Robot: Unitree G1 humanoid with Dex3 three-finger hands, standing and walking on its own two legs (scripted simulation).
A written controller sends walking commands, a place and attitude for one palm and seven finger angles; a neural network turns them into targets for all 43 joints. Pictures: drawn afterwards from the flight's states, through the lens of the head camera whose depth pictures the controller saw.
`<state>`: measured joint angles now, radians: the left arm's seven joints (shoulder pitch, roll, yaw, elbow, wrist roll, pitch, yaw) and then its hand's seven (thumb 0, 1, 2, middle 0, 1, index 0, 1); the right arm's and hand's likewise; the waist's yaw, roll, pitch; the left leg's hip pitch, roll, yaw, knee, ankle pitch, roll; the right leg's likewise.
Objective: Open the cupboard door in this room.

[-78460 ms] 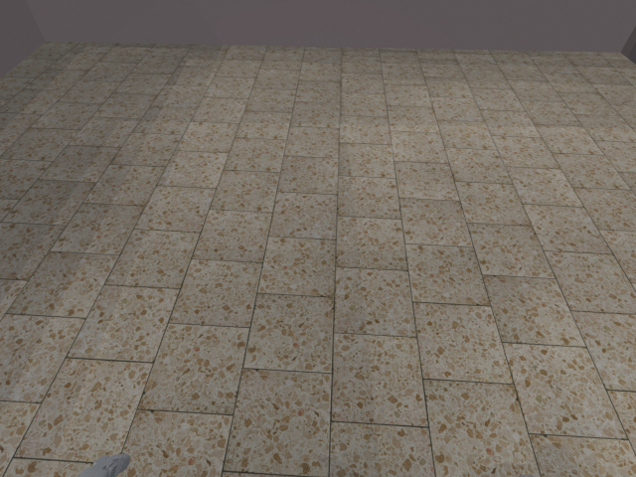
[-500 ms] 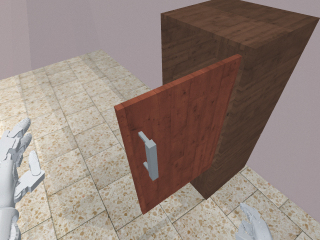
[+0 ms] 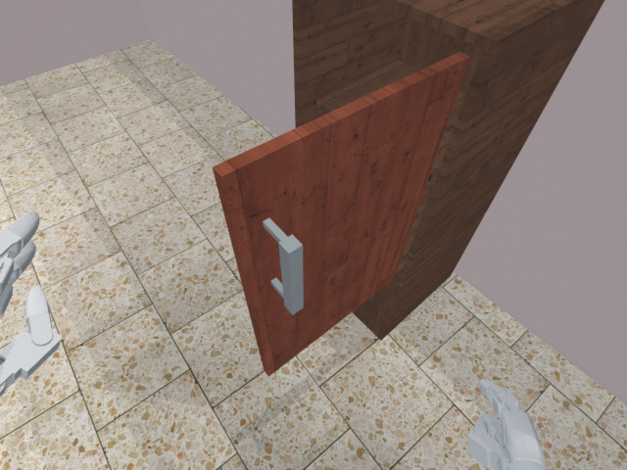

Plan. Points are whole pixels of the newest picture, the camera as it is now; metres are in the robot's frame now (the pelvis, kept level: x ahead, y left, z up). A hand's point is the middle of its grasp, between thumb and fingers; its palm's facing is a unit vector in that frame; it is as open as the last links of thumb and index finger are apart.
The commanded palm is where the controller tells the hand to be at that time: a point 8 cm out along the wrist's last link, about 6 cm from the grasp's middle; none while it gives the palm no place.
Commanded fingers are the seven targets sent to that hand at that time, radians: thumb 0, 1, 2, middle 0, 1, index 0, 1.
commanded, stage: step back with the hand held close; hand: left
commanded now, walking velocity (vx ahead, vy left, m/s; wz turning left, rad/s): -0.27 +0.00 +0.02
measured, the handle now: (283, 268) +0.35 +0.07 +0.05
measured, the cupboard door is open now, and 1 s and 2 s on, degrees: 88 88 88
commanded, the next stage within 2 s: stop stepping back and stand still in 0.68 s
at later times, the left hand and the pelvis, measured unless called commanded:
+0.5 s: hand out of the picture +0.10 +0.29 +0.16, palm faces +0.49 -0.77 -0.42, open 7.4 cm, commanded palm +0.02 +0.33 +0.18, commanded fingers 0.00 0.90 0.90 -0.20 -0.30 -0.20 -0.30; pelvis -0.10 +0.02 -0.02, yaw +4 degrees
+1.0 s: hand out of the picture -0.04 +0.23 +0.17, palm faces +0.36 -0.76 -0.54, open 7.4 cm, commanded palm -0.08 +0.27 +0.18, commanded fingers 0.00 0.90 0.90 -0.20 -0.30 -0.20 -0.30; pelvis -0.22 -0.03 +0.00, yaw -1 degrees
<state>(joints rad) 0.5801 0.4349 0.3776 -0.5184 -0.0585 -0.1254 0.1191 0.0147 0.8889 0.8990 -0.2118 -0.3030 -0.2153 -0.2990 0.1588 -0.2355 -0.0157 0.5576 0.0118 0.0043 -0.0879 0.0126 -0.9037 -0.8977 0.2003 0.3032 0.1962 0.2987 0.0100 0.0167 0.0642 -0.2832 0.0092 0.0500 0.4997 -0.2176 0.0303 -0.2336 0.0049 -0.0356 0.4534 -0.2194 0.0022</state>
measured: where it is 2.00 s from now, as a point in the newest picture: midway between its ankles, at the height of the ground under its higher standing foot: outside the picture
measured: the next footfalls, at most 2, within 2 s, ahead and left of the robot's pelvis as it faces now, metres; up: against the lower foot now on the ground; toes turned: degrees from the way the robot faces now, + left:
left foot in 0.46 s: -0.02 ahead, +0.12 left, +0.00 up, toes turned +3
right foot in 0.86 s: -0.26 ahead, -0.11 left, +0.00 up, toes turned -1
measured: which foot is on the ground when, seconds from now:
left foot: down 0.00-0.32, up 0.34-0.44, down 0.46-0.86, up 0.88-1.00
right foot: down 0.00-0.46, up 0.48-0.84, down 0.86-1.00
